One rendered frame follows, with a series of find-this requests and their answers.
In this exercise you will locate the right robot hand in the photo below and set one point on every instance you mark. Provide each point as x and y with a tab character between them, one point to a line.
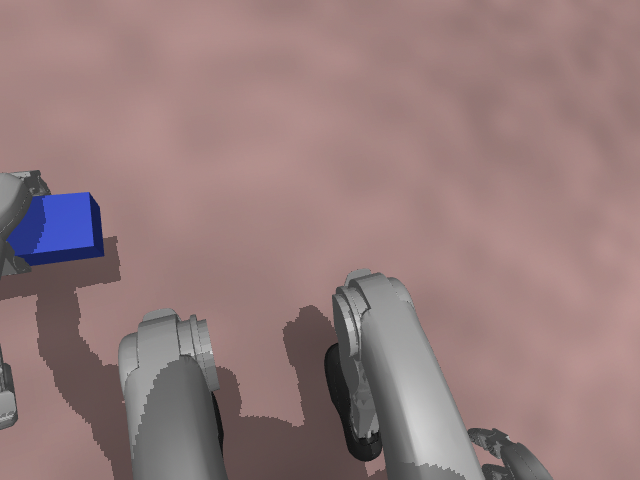
519	462

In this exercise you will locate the carton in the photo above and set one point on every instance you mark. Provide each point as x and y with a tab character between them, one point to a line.
59	228

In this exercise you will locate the left robot hand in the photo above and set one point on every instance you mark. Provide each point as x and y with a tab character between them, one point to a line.
16	192

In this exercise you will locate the right robot foot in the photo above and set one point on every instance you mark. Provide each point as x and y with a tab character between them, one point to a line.
361	448

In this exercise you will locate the left robot arm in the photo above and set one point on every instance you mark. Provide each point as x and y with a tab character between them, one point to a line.
8	406

